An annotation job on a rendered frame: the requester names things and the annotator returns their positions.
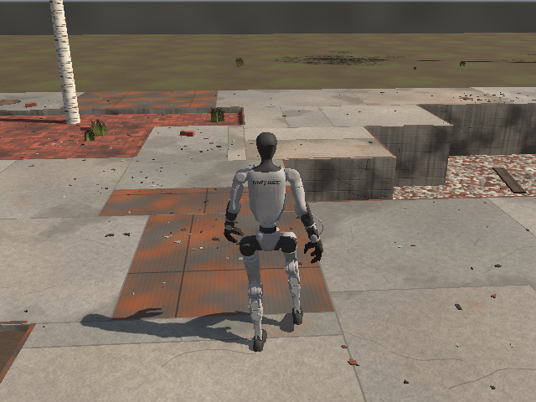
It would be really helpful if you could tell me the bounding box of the robot right upper arm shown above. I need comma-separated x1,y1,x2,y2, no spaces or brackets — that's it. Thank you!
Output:
284,168,308,216

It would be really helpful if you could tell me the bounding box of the robot right hand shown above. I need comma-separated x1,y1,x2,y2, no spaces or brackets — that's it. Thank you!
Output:
304,240,323,263

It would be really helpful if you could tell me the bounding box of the robot right shin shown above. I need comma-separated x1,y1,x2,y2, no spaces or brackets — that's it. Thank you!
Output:
288,260,301,314

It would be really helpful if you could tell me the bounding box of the robot torso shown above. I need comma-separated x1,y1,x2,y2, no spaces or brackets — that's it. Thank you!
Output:
248,164,286,251

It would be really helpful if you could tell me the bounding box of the robot left forearm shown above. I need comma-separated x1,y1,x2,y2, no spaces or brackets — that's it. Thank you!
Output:
224,201,237,230

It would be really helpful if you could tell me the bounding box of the robot right forearm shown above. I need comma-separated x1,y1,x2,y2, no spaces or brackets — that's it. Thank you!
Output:
301,202,320,243

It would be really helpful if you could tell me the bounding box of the robot left hand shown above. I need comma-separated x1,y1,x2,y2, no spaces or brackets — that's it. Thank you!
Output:
224,227,244,243

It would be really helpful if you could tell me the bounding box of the robot left upper arm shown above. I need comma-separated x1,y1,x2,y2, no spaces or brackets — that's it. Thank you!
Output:
228,168,250,214

